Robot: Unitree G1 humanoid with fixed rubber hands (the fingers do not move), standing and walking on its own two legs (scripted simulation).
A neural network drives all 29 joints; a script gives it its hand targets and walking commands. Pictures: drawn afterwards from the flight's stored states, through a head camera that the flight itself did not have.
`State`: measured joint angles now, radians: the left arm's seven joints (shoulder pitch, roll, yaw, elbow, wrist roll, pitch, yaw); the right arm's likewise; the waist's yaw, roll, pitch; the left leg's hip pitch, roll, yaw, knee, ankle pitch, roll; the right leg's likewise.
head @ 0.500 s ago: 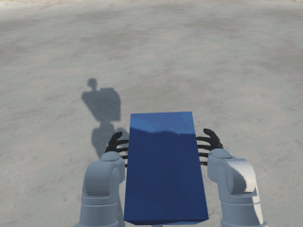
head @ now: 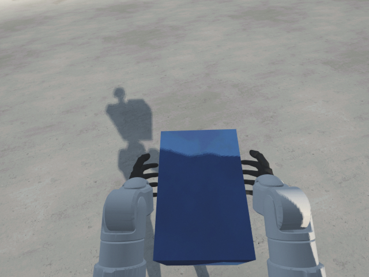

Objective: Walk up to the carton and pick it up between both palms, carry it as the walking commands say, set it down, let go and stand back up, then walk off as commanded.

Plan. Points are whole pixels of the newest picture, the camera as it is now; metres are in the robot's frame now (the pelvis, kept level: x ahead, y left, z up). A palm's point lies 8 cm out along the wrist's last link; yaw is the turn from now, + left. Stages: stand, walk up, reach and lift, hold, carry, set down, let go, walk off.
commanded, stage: carry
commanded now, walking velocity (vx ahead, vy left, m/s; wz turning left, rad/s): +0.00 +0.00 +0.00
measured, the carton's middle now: (200, 199) +0.30 +0.00 +0.02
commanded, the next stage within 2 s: none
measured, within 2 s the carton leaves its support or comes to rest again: neither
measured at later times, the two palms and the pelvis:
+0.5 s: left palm (144, 192) +0.27 +0.11 +0.11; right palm (273, 189) +0.27 -0.14 +0.11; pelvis -0.02 -0.01 +0.00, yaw +0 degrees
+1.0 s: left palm (158, 223) +0.22 +0.08 +0.06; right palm (291, 226) +0.21 -0.16 +0.06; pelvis -0.07 -0.03 -0.02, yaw -1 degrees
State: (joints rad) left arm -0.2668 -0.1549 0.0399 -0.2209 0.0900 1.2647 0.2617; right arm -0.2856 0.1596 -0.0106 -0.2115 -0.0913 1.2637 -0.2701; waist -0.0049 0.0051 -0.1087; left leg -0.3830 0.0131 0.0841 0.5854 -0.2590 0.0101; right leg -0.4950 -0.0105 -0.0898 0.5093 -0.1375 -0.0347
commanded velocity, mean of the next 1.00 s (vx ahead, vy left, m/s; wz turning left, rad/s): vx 0.00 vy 0.00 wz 0.00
